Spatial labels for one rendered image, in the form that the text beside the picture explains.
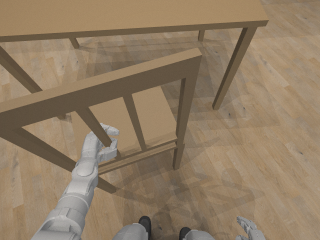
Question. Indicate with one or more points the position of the chair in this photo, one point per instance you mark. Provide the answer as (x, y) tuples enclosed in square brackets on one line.
[(129, 99)]

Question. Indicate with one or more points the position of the table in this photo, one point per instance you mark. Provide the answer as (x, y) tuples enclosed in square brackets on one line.
[(32, 20)]

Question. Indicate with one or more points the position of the robot right thigh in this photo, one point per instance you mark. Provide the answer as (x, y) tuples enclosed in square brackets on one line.
[(198, 235)]

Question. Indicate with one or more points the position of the robot left upper arm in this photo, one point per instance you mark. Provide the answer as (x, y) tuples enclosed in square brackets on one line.
[(56, 235)]

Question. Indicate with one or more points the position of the right robot foot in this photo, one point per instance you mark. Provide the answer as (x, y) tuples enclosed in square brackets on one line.
[(183, 232)]

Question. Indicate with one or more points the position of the left robot hand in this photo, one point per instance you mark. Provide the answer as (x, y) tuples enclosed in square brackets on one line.
[(92, 145)]

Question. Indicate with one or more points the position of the robot left forearm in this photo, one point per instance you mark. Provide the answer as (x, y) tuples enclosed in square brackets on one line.
[(73, 205)]

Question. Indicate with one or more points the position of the right robot hand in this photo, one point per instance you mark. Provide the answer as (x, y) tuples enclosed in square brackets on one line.
[(250, 228)]

